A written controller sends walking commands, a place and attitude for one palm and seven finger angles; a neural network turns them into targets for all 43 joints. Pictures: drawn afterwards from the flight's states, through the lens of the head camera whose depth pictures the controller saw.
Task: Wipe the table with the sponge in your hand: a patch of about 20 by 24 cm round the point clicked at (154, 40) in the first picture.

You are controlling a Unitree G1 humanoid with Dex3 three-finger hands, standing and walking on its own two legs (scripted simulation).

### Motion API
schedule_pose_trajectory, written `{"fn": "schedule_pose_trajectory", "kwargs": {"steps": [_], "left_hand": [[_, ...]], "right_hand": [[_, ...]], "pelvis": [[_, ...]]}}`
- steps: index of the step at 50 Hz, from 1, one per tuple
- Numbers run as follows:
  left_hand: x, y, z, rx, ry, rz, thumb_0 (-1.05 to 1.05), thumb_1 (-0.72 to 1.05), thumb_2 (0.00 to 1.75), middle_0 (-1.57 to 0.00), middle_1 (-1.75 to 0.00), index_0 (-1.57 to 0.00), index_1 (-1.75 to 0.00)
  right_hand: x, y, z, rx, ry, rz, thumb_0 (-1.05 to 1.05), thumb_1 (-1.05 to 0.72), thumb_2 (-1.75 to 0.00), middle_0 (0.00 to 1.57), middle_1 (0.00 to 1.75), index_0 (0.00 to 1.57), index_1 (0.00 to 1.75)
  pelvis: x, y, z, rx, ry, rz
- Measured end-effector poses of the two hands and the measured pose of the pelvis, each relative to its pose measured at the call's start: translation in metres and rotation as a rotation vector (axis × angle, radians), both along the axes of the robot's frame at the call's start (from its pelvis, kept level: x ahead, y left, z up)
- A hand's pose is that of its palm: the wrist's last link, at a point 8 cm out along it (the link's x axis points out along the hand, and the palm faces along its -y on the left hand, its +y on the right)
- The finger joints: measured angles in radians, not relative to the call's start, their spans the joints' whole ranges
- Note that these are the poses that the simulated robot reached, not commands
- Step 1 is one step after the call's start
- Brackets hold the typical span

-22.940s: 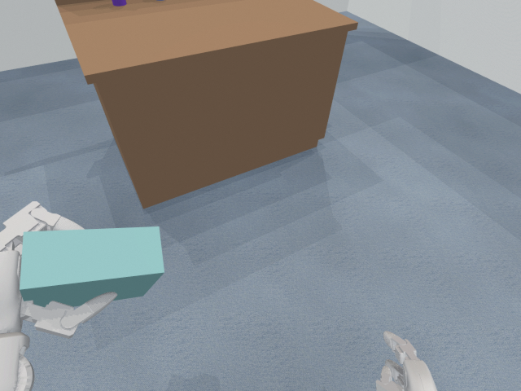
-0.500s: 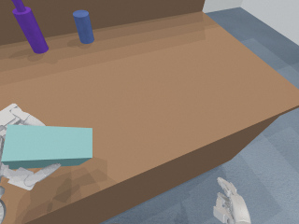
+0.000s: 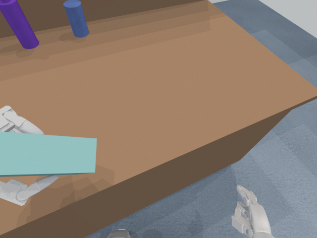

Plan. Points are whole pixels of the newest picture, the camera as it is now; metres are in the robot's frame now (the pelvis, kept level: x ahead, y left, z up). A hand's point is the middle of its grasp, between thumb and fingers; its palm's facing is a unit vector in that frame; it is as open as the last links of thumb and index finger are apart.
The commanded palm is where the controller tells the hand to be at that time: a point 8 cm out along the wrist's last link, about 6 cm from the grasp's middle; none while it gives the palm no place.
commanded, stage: shuffle to correct the standing spot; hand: left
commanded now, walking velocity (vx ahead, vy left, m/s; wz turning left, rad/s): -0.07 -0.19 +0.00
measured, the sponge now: (61, 158) +0.23 +0.20 +0.14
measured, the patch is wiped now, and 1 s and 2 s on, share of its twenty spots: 0.00 0.00 0.00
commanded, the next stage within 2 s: none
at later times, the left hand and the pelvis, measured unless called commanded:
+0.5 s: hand (20, 154) +0.23 +0.25 +0.16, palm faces +0.28 -0.85 -0.44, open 10.0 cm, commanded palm +0.17 +0.29 +0.18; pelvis +0.01 +0.01 +0.00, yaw +1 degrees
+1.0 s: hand (32, 148) +0.24 +0.23 +0.17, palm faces +0.27 -0.83 -0.48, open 10.0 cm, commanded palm +0.17 +0.28 +0.18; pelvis +0.01 +0.00 +0.00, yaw +1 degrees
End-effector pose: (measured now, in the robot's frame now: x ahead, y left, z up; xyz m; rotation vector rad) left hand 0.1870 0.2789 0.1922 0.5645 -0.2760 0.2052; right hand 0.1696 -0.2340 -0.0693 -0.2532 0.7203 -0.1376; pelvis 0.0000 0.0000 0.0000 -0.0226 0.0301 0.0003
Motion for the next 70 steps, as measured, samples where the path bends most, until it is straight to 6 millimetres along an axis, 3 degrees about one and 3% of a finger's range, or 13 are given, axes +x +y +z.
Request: {"fn": "schedule_pose_trajectory", "kwargs": {"steps": [11,20,34,47,58,70], "left_hand": [[-0.009,0.019,-0.013,-0.078,0.023,0.045,0.00,-0.48,1.03,-0.75,-1.36,-0.74,-1.36],[0.001,0.022,-0.010,-0.071,0.010,0.049,0.00,-0.48,1.03,-0.75,-1.36,-0.74,-1.36],[0.012,0.011,-0.009,-0.066,0.036,0.046,0.00,-0.48,1.03,-0.75,-1.35,-0.74,-1.36],[0.016,-0.002,-0.007,-0.052,0.039,0.031,0.00,-0.48,1.03,-0.75,-1.35,-0.74,-1.36],[-0.001,0.001,0.003,0.029,-0.018,0.001,0.00,-0.48,1.03,-0.75,-1.35,-0.74,-1.36],[-0.021,0.019,-0.011,-0.059,0.018,0.080,0.00,-0.48,1.03,-0.75,-1.35,-0.74,-1.36]], "right_hand": [[-0.016,0.022,-0.002,0.000,0.038,0.011,0.01,-0.90,-0.90,0.20,0.30,0.20,0.30],[-0.004,0.033,0.001,0.035,0.016,0.039,0.01,-0.90,-0.90,0.20,0.30,0.20,0.30],[0.015,0.013,0.004,0.021,0.001,0.014,0.01,-0.90,-0.90,0.20,0.30,0.20,0.30],[0.014,0.000,-0.001,0.020,0.015,-0.002,0.01,-0.90,-0.90,0.20,0.30,0.20,0.30],[0.002,0.006,-0.007,0.013,0.017,0.014,0.01,-0.90,-0.90,0.20,0.30,0.20,0.30],[-0.020,0.022,-0.007,0.020,0.045,0.032,0.01,-0.90,-0.90,0.20,0.30,0.20,0.30]], "pelvis": [[-0.001,0.014,0.000,-0.005,-0.003,0.005],[0.004,0.015,0.001,-0.015,-0.017,0.015],[0.015,0.006,0.002,-0.009,-0.014,0.011],[0.018,-0.002,0.000,-0.005,-0.010,0.014],[-0.001,0.001,-0.003,-0.007,0.001,0.017],[-0.006,0.010,-0.002,-0.014,-0.007,0.023]]}}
